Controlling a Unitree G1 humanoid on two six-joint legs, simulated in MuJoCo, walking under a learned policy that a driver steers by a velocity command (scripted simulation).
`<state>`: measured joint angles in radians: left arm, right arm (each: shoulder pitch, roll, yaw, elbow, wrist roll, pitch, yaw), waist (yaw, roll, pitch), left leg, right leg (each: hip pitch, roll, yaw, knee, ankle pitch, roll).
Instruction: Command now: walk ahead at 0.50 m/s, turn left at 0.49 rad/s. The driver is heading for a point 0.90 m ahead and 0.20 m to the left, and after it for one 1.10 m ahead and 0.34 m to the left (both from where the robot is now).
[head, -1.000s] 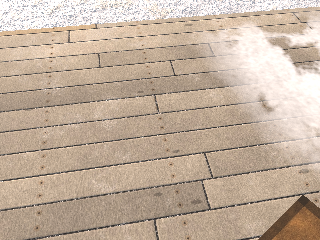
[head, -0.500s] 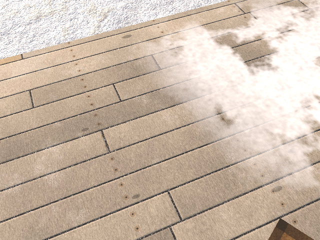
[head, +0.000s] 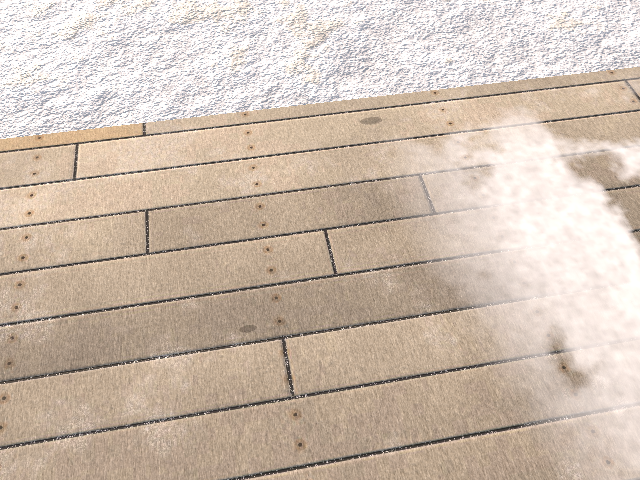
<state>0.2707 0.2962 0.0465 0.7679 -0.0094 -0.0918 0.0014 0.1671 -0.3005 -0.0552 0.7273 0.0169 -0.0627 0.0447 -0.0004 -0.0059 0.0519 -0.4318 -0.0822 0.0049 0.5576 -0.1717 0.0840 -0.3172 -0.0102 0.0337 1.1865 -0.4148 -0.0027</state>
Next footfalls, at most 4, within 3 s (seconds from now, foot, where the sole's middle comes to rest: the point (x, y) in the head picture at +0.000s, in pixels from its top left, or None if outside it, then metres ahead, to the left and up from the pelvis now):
0.38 right None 0.40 -0.12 -0.76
0.90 left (218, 420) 0.56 0.24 -0.76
1.42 right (243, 270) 0.94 0.21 -0.76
1.90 left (152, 289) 0.88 0.43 -0.76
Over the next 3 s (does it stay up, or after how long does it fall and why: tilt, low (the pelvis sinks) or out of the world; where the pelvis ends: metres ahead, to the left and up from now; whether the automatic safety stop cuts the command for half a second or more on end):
stays up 0.84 0.27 0.02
